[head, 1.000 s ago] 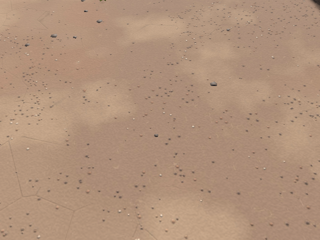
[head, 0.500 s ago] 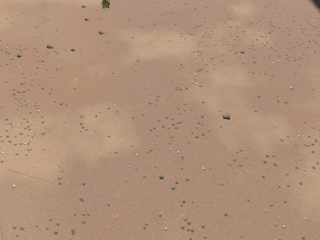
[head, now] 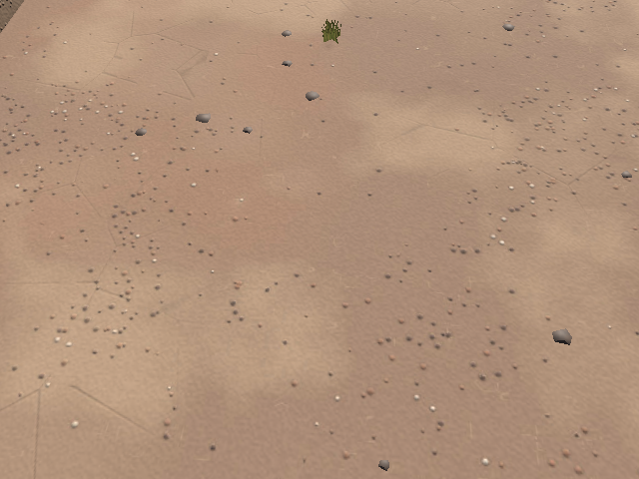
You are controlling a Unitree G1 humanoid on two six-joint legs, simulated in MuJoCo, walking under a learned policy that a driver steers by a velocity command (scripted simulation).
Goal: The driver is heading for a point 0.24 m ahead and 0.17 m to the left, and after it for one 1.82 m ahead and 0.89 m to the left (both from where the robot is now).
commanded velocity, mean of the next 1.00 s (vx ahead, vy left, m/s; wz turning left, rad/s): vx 0.32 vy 0.00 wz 0.58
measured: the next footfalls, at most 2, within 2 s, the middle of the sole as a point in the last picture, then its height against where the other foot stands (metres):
left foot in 0.40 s outside the picture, level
right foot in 1.00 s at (300, 446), level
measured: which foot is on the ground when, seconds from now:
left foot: up 0.00-0.38, down 0.40-1.00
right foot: down 0.00-0.40, up 0.42-0.98, down 1.00-1.00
